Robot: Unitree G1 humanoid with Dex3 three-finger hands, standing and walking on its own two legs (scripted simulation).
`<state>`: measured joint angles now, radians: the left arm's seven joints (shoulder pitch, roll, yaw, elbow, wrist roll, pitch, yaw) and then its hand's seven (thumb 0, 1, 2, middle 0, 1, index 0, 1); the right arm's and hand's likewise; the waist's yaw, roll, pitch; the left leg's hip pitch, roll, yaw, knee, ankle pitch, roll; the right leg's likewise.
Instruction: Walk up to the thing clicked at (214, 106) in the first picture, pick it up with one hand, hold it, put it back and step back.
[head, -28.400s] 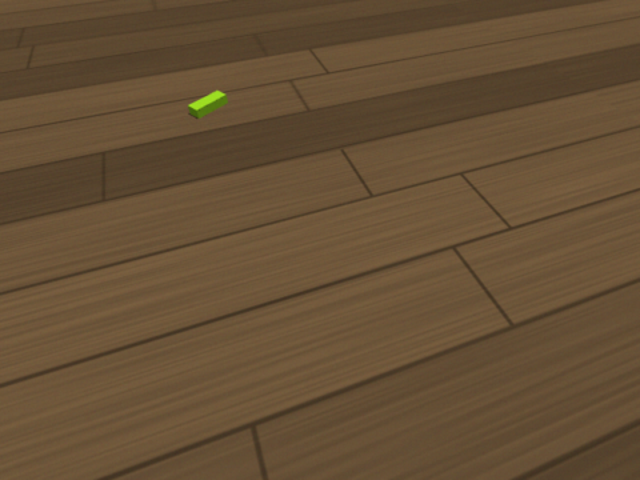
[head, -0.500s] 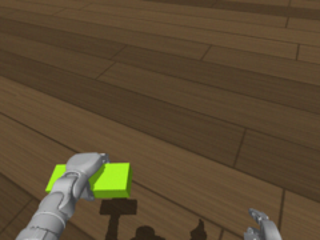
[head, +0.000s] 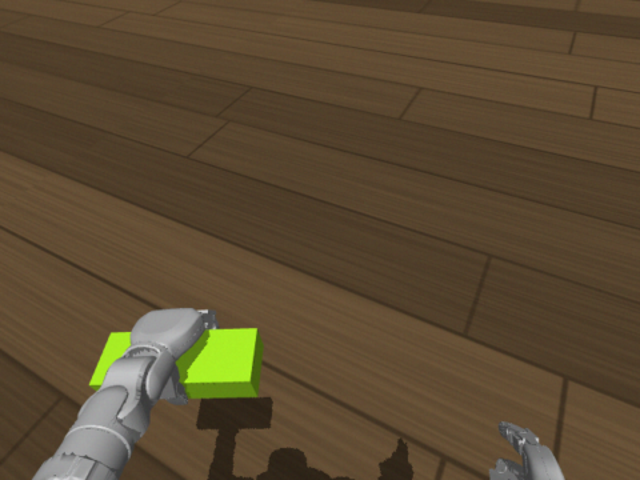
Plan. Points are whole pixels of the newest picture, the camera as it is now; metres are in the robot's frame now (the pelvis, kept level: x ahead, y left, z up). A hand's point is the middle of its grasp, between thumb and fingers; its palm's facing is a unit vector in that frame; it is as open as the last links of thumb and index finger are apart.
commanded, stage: crouch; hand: left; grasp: from above
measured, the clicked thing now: (182, 364) +0.30 +0.23 -0.06
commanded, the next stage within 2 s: lower in 1.88 s
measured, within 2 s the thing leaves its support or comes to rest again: neither
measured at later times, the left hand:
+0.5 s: hand (209, 383) +0.34 +0.24 -0.23, palm faces -0.42 +0.06 -0.91, open 10.9 cm
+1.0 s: hand (229, 402) +0.38 +0.27 -0.46, palm faces -0.45 +0.02 -0.89, open 10.9 cm
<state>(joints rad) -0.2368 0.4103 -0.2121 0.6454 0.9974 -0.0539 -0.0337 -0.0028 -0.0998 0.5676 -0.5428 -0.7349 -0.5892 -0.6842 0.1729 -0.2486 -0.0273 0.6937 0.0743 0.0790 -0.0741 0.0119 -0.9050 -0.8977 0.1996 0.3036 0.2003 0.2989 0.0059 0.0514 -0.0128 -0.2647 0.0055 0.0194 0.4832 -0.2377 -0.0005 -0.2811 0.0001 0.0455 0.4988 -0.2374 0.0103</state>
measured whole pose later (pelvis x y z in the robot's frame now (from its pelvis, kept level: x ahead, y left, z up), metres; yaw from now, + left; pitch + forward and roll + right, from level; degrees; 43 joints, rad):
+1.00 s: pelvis -0.07 +0.01 -0.31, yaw -1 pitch +38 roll -6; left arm -0.82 0.58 0.02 1.27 1.25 -0.19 0.35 -0.01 -0.14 0.63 -0.53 -0.78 -0.57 -0.74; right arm 0.18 -0.23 -0.03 0.74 -0.08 -0.05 0.05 0.01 -0.91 -0.90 0.20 0.30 0.20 0.30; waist -0.17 0.04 -0.19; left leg -1.99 -0.02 -0.07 1.99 -0.67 0.01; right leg -1.94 0.01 -0.03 1.93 -0.66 0.03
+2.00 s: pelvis -0.08 +0.01 -0.44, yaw -5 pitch +35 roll -9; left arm -1.01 0.81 0.10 1.50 1.32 -0.27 0.38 0.00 -0.11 0.57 -0.56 -0.72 -0.60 -0.68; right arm 0.15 -0.27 0.08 0.74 -0.14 -0.04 0.13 0.00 -0.92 -0.90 0.20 0.30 0.20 0.30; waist -0.25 -0.01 -0.04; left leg -2.31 -0.01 -0.14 2.40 -0.70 -0.01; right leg -2.25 0.03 -0.09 2.31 -0.68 0.04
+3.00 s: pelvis -0.07 +0.01 -0.47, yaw -10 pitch +31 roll -12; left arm -1.03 0.98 0.15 1.66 1.36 -0.29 0.54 0.00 -0.10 0.56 -0.58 -0.68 -0.63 -0.62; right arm 0.10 -0.31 0.22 0.68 -0.22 -0.12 0.16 0.00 -0.91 -0.89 0.20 0.30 0.20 0.30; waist -0.34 -0.10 0.10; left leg -2.36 -0.01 -0.22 2.54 -0.73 -0.01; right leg -2.27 0.06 -0.15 2.38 -0.67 0.04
